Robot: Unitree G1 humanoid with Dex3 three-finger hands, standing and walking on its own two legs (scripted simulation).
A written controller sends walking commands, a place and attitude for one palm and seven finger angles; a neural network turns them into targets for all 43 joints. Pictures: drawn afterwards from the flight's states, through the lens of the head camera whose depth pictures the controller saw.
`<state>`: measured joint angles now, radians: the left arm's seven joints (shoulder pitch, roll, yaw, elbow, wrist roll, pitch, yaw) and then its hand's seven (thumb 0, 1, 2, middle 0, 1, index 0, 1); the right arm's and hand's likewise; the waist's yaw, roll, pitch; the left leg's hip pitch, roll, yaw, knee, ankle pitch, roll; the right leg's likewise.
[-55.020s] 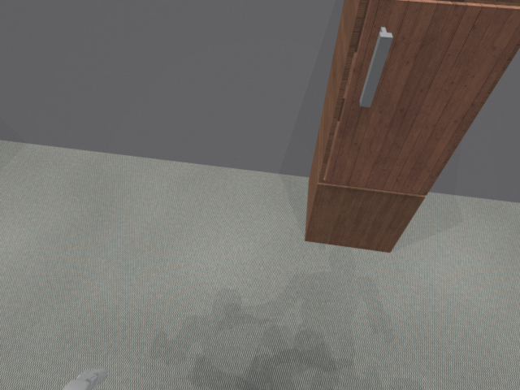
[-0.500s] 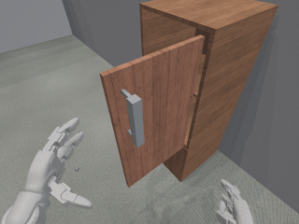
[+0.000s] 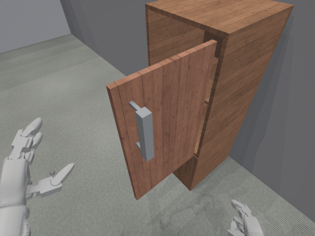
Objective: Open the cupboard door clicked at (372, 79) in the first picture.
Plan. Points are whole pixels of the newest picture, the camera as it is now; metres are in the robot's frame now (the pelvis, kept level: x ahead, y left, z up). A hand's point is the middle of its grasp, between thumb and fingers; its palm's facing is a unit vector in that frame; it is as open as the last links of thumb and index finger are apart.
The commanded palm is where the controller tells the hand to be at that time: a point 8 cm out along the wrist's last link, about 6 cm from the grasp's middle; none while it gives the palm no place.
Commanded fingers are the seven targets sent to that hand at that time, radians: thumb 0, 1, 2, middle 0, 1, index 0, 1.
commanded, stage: draw the hand back to the body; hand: left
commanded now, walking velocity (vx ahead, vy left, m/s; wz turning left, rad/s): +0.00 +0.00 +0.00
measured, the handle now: (140, 132) +0.35 +0.09 +0.10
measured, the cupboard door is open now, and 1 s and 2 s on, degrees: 90 90 90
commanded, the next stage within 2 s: step back with the hand held close in 0.56 s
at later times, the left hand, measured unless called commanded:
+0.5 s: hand (45, 170) +0.19 +0.25 +0.14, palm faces +0.44 -0.81 -0.39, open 7.5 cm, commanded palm +0.14 +0.29 +0.16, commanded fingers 0.00 0.90 0.90 -0.20 -0.30 -0.20 -0.30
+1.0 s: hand (45, 178) +0.18 +0.24 +0.14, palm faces +0.29 -0.80 -0.52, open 7.4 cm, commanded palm +0.11 +0.29 +0.17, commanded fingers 0.00 0.90 0.90 -0.20 -0.30 -0.20 -0.30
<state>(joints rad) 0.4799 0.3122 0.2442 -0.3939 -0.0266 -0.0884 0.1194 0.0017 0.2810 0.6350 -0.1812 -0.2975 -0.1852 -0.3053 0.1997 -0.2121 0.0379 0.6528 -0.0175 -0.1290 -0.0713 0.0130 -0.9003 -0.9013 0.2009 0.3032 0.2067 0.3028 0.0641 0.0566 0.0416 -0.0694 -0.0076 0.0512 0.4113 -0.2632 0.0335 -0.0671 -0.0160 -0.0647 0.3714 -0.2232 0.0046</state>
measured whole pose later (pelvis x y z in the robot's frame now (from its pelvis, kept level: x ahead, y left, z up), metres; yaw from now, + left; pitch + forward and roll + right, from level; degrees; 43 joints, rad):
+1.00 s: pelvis -0.04 +0.00 +0.00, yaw -2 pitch +0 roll -1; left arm 0.56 0.40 0.37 -0.47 -0.04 -0.15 0.10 0.02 0.89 0.90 -0.21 -0.30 -0.21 -0.31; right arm 0.16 -0.24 -0.02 0.57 0.01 -0.02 -0.08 0.01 -0.90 -0.90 0.20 0.30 0.21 0.30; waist 0.01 0.04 0.06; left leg -0.24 0.01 0.08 0.46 -0.22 0.03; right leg -0.25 0.00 -0.03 0.41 -0.16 0.00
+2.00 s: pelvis -0.23 +0.00 -0.01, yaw -5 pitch +2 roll +0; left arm 0.61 0.49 0.44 -0.60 -0.06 -0.22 0.11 0.02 0.88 0.90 -0.21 -0.30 -0.21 -0.31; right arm 0.17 -0.19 0.02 0.63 0.00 -0.09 -0.08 0.01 -0.90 -0.90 0.20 0.30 0.21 0.30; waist 0.01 -0.05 -0.01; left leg -0.47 -0.01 0.05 0.67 -0.21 -0.01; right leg -0.12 0.00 -0.01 0.47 -0.39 0.00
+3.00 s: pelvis -0.32 +0.03 +0.00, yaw -2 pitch -2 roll +0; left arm 0.53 0.37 0.39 -0.43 -0.02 -0.21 0.14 0.02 0.89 0.90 -0.21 -0.30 -0.21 -0.31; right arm 0.23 -0.19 0.02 0.62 0.00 -0.13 -0.07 0.01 -0.90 -0.90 0.20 0.30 0.21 0.30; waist 0.01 -0.02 0.05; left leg -0.21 0.01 0.06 0.47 -0.24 0.01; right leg -0.26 -0.04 -0.04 0.46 -0.17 0.02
